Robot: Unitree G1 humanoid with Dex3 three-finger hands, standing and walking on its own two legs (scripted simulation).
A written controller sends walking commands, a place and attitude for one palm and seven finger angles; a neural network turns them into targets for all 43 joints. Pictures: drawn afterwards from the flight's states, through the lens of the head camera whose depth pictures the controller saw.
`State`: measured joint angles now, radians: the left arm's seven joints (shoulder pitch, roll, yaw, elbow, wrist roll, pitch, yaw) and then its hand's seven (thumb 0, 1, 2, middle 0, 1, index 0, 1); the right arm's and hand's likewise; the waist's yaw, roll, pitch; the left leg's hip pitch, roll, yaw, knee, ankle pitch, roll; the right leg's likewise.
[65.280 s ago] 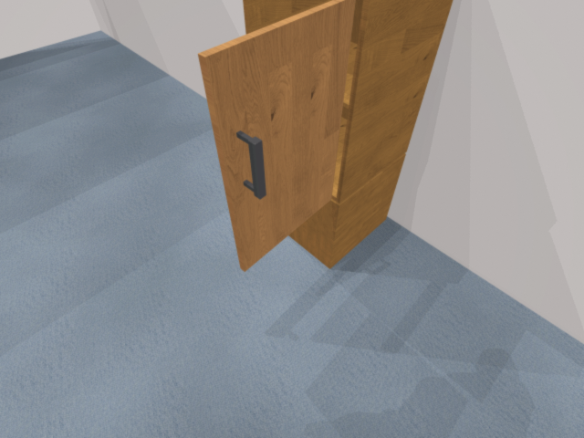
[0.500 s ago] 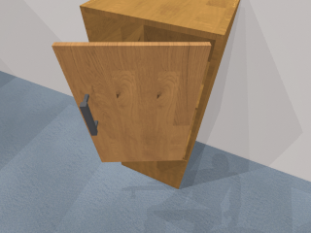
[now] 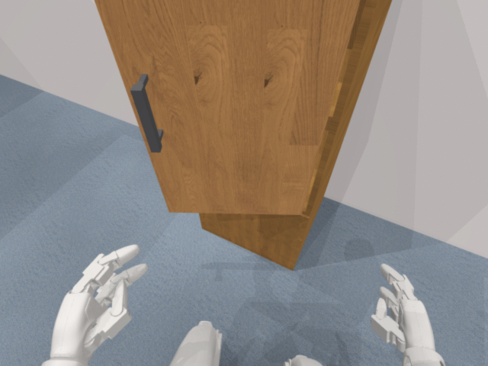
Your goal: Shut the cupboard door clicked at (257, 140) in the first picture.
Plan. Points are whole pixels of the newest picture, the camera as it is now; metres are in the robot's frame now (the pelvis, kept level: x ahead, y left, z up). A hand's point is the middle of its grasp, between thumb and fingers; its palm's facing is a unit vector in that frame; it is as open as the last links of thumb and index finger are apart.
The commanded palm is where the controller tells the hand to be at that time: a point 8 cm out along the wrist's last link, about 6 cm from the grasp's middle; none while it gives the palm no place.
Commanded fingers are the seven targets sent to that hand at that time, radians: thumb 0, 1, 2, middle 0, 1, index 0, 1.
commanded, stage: raise the hand and make a fist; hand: left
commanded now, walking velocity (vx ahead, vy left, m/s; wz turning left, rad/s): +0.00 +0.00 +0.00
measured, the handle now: (150, 115) +0.51 +0.24 +0.13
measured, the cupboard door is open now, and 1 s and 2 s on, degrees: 26 26 26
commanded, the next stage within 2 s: bring the fist close to the handle in 1.48 s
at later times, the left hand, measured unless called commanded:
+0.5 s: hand (109, 273) +0.22 +0.21 +0.09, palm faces +0.10 -0.99 -0.05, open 3.7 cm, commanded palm +0.19 +0.26 +0.09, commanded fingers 0.00 0.90 0.90 -1.06 -1.24 -1.06 -1.24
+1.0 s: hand (103, 255) +0.23 +0.21 +0.12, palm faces +0.08 -1.00 -0.04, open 3.1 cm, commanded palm +0.21 +0.26 +0.12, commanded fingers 0.00 0.90 0.90 -1.30 -1.50 -1.30 -1.50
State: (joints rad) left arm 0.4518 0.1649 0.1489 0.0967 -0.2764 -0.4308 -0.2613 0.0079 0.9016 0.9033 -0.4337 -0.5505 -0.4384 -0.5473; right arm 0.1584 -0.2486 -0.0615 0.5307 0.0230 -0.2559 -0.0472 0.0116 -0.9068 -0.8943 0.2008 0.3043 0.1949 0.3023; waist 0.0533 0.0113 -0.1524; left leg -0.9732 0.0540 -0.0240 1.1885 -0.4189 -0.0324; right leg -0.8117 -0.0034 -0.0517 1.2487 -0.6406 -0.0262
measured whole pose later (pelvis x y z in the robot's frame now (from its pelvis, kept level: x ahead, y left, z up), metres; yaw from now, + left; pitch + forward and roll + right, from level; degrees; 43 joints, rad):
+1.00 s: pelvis +0.01 +0.02 +0.04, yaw +1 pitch +8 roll -3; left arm 0.39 0.24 0.14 -0.12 -0.27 -0.26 -0.16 0.01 0.90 0.90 -1.28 -1.47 -1.28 -1.47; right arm 0.26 -0.22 0.05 0.52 0.02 -0.21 -0.07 0.01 -0.90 -0.89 0.20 0.31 0.20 0.30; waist 0.02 0.05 -0.11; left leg -0.79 0.05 -0.04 1.01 -0.37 -0.01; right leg -0.59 0.00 -0.07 0.99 -0.54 0.00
